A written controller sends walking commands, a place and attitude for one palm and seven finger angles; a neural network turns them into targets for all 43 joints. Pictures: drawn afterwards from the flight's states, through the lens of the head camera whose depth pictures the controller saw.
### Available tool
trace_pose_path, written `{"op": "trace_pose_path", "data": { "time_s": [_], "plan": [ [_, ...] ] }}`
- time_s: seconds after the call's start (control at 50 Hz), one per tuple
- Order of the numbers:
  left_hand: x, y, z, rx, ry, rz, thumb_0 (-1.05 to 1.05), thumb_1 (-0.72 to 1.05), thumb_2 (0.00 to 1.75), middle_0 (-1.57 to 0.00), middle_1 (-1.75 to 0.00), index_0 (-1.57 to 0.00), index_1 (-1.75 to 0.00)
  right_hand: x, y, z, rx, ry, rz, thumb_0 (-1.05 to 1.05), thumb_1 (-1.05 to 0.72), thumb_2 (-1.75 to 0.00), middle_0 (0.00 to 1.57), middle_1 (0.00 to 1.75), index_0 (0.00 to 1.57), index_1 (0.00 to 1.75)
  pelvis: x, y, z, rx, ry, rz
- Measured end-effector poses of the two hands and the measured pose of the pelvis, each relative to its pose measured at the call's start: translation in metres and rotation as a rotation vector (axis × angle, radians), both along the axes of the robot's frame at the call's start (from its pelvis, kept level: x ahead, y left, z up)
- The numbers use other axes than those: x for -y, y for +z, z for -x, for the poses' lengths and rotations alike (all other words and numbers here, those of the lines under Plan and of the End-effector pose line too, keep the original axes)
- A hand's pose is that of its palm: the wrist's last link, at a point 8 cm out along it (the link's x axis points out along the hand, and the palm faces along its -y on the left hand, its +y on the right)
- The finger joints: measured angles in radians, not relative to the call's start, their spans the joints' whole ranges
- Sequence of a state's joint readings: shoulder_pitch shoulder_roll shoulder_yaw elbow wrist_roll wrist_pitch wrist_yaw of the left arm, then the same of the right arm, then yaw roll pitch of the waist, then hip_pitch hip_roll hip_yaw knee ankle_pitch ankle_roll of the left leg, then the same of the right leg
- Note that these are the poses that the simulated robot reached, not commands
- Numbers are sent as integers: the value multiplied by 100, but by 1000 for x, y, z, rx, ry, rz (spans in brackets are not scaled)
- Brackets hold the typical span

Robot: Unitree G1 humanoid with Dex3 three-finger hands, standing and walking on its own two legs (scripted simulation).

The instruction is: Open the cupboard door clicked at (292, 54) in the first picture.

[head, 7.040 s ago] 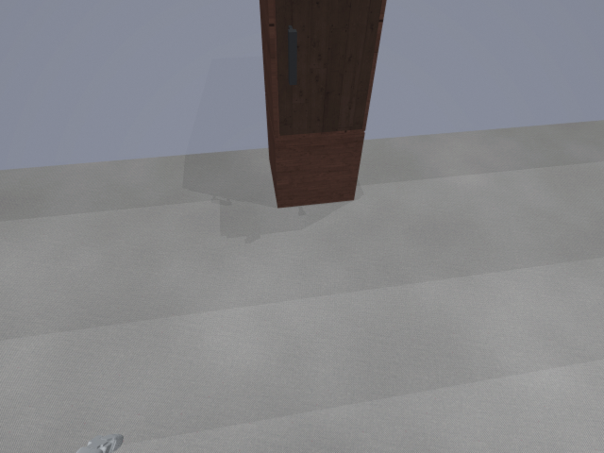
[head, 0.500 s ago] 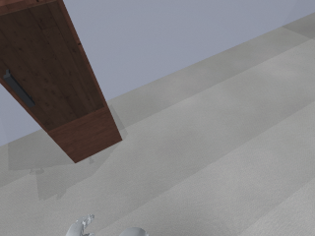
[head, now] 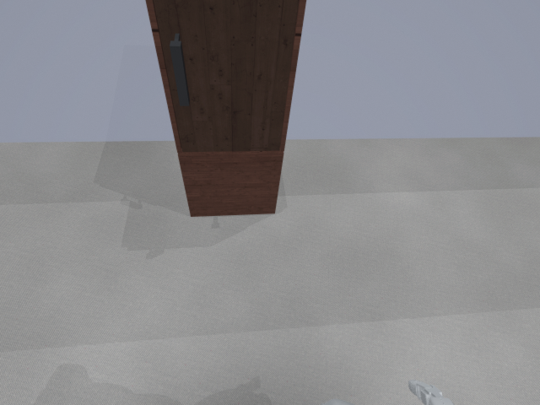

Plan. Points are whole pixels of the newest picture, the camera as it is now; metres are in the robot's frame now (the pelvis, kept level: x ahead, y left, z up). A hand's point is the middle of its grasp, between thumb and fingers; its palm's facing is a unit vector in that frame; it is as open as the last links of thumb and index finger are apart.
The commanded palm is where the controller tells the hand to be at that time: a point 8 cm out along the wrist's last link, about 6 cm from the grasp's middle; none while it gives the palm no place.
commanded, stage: turn to face it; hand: left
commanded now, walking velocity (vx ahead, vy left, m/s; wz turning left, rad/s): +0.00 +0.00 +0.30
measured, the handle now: (181, 70) +0.86 +0.33 -0.02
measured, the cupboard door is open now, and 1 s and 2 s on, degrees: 0 0 0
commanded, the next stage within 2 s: take the last steps up to it in 0.28 s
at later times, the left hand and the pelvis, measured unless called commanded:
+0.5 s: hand out of the picture +0.05 +0.15 -0.13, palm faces +0.18 -0.95 -0.27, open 7.4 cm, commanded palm none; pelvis +0.00 -0.05 +0.01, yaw +9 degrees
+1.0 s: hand out of the picture -0.06 +0.16 -0.17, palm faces +0.26 -0.96 -0.12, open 7.4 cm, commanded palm none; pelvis +0.07 +0.02 +0.01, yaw +9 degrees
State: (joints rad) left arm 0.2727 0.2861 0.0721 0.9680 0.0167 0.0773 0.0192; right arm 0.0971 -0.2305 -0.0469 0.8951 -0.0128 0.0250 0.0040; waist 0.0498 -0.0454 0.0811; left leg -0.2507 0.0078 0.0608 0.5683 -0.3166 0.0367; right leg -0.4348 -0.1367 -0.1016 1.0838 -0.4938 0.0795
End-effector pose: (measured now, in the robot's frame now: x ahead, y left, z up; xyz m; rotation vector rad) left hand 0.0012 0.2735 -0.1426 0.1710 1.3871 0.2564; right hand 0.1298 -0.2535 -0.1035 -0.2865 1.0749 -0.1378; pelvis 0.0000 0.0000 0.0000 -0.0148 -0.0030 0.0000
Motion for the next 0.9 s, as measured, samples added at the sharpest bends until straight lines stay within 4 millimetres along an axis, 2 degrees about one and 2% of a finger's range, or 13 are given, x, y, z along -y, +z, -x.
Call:
{"op": "trace_pose_path", "data": {
  "time_s": [0.1,0.2,0.32,0.4,0.54,0.66,0.74,0.8,0.86,0.9],
  "plan": [
    [0,10,-17,79,9,11,1,91,90,-20,-30,-19,-30,-17,2,3,-18,20,-26,0,-91,-89,20,30,20,30,-4,8,-1,7,34,6],
    [12,17,-37,138,6,7,1,91,90,-20,-30,-20,-30,-21,-10,21,-68,12,-67,0,-91,-89,20,30,20,30,2,9,-2,10,60,-5],
    [40,25,-58,199,-11,-13,1,91,90,-20,-30,-20,-30,-4,-36,55,-163,-21,-113,0,-90,-89,20,30,21,30,22,3,-1,6,90,-32],
    [62,31,-58,236,-15,-37,0,91,90,-20,-30,-20,-30,15,-53,73,-227,-37,-135,0,-91,-89,20,30,20,30,37,-1,0,11,123,-37],
    [85,41,-19,207,73,-29,0,91,90,-20,-30,-20,-30,35,-46,83,-294,-1,-130,0,-91,-89,20,30,20,30,49,11,-3,17,173,-50],
    [93,34,32,100,155,2,0,92,90,-20,-30,-20,-30,34,-36,70,-305,34,-107,0,-91,-89,20,30,20,30,46,16,-13,6,191,-43],
    [101,26,70,-10,213,57,0,92,90,-20,-30,-20,-30,19,-30,44,-280,68,-94,0,-91,-90,20,30,20,30,36,16,-22,0,193,-32],
    [104,19,95,-94,257,105,0,92,90,-20,-30,-20,-30,-2,-25,16,-236,103,-86,0,-91,-90,20,30,20,30,23,14,-30,0,192,-21],
    [101,10,112,-168,295,152,0,91,90,-20,-30,-20,-30,-29,-23,-14,-168,136,-78,0,-91,-90,20,30,20,30,6,8,-40,6,193,-3],
    [95,0,116,-213,299,181,1,91,90,-20,-30,-20,-30,-45,-25,-29,-115,137,-75,0,-91,-90,20,30,20,30,-6,0,-47,13,184,4]
  ]
}}
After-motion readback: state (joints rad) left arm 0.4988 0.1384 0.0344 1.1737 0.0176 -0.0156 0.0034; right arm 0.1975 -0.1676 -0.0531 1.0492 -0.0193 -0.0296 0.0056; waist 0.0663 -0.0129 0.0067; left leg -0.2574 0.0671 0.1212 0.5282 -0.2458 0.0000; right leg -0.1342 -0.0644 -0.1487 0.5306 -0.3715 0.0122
